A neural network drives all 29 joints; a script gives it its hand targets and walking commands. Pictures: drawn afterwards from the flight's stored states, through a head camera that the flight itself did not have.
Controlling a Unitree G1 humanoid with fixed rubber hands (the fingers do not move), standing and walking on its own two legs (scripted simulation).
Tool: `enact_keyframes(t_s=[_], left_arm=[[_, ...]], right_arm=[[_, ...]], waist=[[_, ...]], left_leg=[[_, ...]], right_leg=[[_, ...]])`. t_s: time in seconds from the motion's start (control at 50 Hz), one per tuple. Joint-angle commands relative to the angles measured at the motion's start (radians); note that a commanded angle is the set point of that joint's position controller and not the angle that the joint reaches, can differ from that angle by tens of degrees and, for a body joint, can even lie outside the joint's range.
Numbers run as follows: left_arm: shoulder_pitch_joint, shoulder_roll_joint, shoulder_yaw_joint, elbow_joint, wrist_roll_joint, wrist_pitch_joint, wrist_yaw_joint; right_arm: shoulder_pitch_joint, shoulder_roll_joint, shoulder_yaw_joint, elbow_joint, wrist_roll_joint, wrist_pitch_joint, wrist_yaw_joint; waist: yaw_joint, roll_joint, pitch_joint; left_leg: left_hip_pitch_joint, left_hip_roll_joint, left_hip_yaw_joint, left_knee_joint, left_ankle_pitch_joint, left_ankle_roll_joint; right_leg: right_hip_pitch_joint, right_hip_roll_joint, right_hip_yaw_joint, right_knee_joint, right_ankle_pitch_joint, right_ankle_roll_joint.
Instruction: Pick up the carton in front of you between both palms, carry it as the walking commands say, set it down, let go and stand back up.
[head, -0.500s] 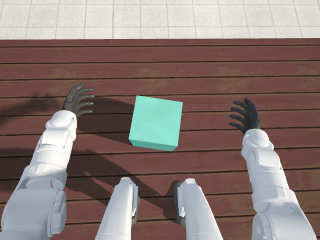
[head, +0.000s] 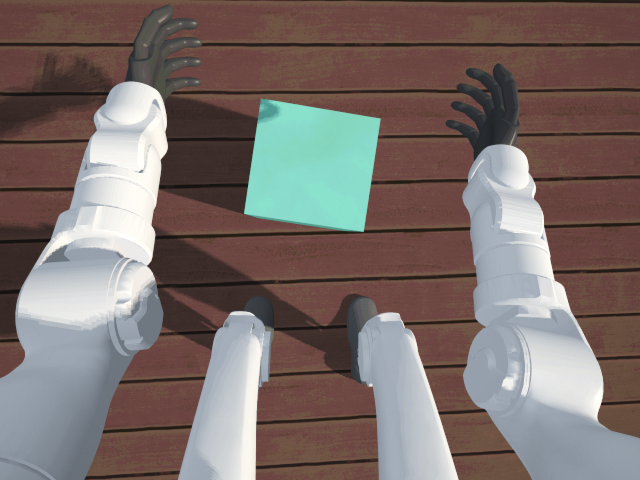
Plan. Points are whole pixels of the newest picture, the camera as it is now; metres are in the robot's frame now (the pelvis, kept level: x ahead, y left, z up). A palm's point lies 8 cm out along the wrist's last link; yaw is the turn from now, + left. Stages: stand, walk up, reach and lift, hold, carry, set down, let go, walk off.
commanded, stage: reach and lift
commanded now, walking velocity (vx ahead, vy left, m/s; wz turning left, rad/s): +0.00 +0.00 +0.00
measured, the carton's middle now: (310, 175) +0.48 +0.00 -0.50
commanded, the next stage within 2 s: none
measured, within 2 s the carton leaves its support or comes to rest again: leaves its support in 1.50 s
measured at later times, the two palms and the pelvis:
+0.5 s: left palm (203, 149) +0.50 +0.19 -0.36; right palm (425, 179) +0.46 -0.19 -0.36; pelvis -0.05 -0.01 -0.20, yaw -2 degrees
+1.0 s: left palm (220, 156) +0.50 +0.17 -0.43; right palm (409, 180) +0.47 -0.18 -0.42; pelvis -0.04 +0.00 -0.25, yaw -3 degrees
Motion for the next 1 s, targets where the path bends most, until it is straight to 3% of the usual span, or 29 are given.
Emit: enact_keyframes(t_s=[0.0,0.16,0.28,0.4,0.48,0.58,0.7,0.76,0.84,0.98], left_arm=[[-0.130,0.054,0.004,-0.079,-0.002,-0.037,0.017],[-0.167,0.151,-0.097,-0.164,-0.127,-0.068,0.063],[-0.281,0.222,-0.184,-0.199,-0.228,-0.051,0.078],[-0.414,0.256,-0.227,-0.080,-0.270,-0.022,0.083],[-0.479,0.263,-0.241,0.031,-0.275,-0.030,0.084],[-0.540,0.277,-0.261,0.111,-0.283,-0.058,0.088],[-0.618,0.307,-0.302,0.054,-0.326,-0.093,0.108],[-0.571,0.281,-0.323,0.055,-0.331,-0.103,0.108],[-0.504,0.253,-0.327,0.041,-0.325,-0.104,0.109],[-0.491,0.217,-0.320,0.076,-0.312,-0.099,0.109]], right_arm=[[-0.095,-0.077,-0.005,-0.051,-0.002,-0.046,0.003],[-0.143,-0.145,0.111,-0.088,0.120,-0.069,-0.035],[-0.252,-0.201,0.193,-0.128,0.214,-0.043,-0.067],[-0.398,-0.229,0.206,-0.040,0.245,-0.007,-0.085],[-0.475,-0.239,0.200,0.068,0.238,-0.015,-0.079],[-0.547,-0.261,0.208,0.166,0.241,-0.047,-0.068],[-0.612,-0.301,0.251,0.148,0.284,-0.085,-0.079],[-0.551,-0.232,0.295,0.182,0.330,-0.091,-0.073],[-0.474,-0.213,0.299,0.167,0.338,-0.100,-0.077],[-0.471,-0.213,0.270,0.193,0.310,-0.101,-0.078]], waist=[[-0.003,0.084,-0.869],[0.009,0.070,-1.078],[0.013,0.087,-1.141],[0.009,0.073,-0.974],[0.011,0.061,-0.837],[0.015,0.051,-0.755],[0.014,0.042,-0.839],[0.036,0.054,-0.844],[0.041,0.080,-0.874],[0.031,0.078,-0.742]], left_leg=[[0.527,-0.038,0.011,0.070,0.500,-0.032],[0.359,-0.037,0.034,0.343,0.485,-0.038],[0.294,-0.025,0.068,0.487,0.320,-0.042],[0.130,-0.003,0.071,0.562,0.051,-0.034],[0.043,0.014,0.056,0.617,-0.033,-0.029],[-0.001,0.028,0.037,0.688,-0.020,-0.026],[0.046,0.025,0.035,0.764,0.082,-0.025],[0.079,0.021,0.038,0.793,0.177,-0.023],[0.129,0.017,0.037,0.801,0.234,-0.025],[0.050,0.018,0.025,0.777,0.143,-0.025]], right_leg=[[0.201,0.075,-0.085,0.078,0.358,0.029],[0.175,0.072,-0.081,0.357,0.419,0.040],[0.145,0.066,-0.103,0.507,0.295,0.039],[0.076,0.049,-0.109,0.595,0.068,0.034],[0.002,0.038,-0.102,0.650,-0.013,0.030],[-0.033,0.029,-0.091,0.731,0.008,0.032],[-0.001,0.033,-0.096,0.814,0.112,0.029],[0.002,0.046,-0.093,0.841,0.189,0.031],[-0.016,0.058,-0.100,0.846,0.219,0.034],[-0.112,0.061,-0.105,0.824,0.124,0.033]])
